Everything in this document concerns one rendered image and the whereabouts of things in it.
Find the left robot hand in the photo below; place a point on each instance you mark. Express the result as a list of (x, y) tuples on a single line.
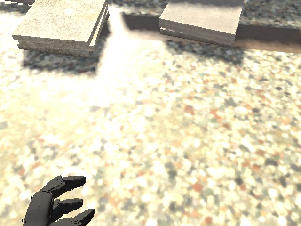
[(43, 210)]

